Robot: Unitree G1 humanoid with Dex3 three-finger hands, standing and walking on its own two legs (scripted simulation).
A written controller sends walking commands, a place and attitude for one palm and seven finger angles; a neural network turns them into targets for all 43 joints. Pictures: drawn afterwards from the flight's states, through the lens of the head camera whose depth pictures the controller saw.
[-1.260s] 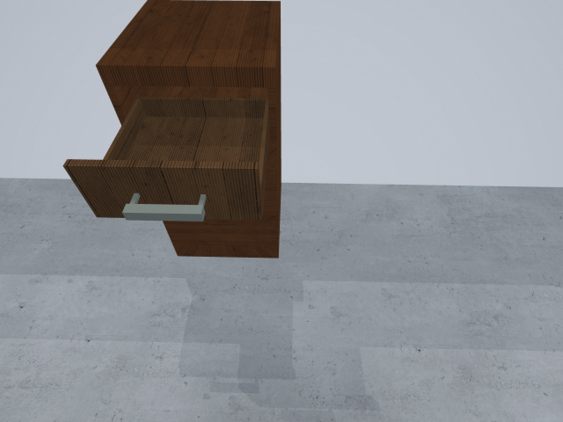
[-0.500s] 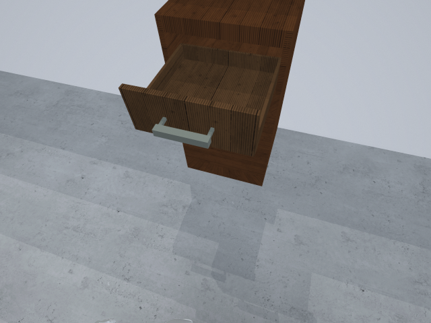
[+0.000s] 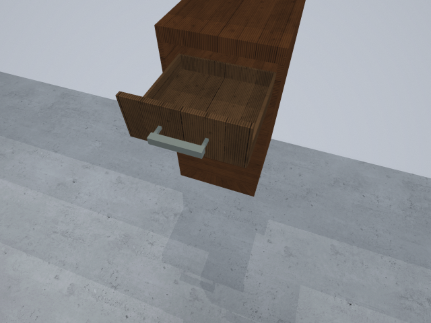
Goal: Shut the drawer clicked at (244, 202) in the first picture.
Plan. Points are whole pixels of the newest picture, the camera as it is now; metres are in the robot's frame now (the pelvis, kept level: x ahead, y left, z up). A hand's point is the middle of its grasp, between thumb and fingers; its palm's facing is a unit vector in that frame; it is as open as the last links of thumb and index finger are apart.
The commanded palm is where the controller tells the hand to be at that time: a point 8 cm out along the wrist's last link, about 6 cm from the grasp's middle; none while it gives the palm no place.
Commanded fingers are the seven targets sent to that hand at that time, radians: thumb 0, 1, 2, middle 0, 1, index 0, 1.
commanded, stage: look at it before walking up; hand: left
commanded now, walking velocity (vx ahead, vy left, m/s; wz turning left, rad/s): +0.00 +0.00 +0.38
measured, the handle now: (179, 140) +0.57 +0.14 -0.06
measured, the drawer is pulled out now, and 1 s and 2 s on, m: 0.30 0.30 0.30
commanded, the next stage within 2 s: turn to face it in 0.58 s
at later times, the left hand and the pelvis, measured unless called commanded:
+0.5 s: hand out of the picture +0.01 +0.17 -0.18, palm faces +0.08 -0.98 -0.19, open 7.3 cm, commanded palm none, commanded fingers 0.00 0.90 0.90 -0.20 -0.30 -0.20 -0.30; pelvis -0.01 +0.00 +0.00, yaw +1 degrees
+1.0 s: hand out of the picture +0.02 +0.18 -0.18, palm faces +0.01 -0.98 -0.20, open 7.3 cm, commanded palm none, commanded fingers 0.00 0.90 0.90 -0.20 -0.30 -0.20 -0.30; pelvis -0.01 +0.00 -0.01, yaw -4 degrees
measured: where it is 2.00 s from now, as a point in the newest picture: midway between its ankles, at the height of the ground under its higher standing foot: outside the picture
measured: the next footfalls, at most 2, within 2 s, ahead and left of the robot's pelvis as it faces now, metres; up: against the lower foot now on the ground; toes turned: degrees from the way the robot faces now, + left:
left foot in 1.46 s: +0.05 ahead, +0.12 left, +0.00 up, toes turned -11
